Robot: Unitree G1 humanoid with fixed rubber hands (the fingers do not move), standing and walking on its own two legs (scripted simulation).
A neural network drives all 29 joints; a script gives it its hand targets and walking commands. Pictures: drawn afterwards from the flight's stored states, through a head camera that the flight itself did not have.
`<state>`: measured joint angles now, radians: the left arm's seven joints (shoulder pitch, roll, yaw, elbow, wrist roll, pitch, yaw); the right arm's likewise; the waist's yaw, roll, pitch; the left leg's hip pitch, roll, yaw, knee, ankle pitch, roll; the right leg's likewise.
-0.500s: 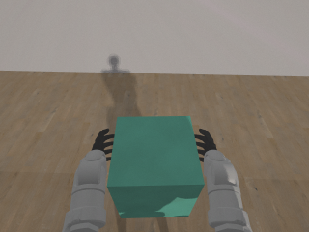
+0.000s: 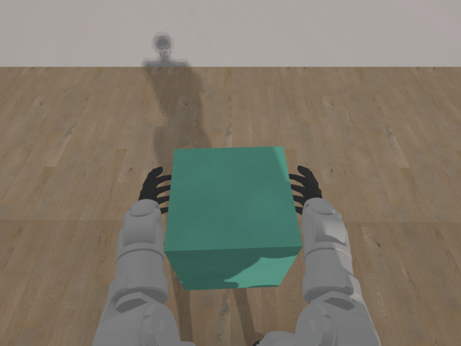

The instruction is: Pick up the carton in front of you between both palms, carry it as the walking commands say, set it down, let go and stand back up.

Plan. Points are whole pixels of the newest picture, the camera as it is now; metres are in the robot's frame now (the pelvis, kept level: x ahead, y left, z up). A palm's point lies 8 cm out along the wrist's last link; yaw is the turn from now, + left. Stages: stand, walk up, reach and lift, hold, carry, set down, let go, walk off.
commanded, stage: set down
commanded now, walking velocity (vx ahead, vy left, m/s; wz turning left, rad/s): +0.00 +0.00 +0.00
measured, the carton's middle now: (230, 223) +0.34 -0.01 -0.06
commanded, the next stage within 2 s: none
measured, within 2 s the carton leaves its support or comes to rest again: neither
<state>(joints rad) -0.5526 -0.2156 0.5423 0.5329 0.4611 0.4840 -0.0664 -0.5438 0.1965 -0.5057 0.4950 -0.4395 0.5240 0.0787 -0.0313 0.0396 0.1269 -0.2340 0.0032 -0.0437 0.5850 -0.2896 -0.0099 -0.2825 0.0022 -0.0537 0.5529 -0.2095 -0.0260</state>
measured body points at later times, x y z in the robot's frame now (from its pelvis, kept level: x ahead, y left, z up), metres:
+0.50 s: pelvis -0.03 +0.02 -0.12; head +0.19 -0.01 +0.28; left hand +0.40 +0.13 -0.18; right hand +0.39 -0.18 -0.19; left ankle +0.02 +0.13 -0.73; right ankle +0.06 -0.11 -0.73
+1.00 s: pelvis -0.06 +0.01 -0.25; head +0.23 -0.04 +0.10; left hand +0.44 +0.11 -0.35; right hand +0.43 -0.19 -0.35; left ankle +0.02 +0.13 -0.73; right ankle +0.06 -0.11 -0.73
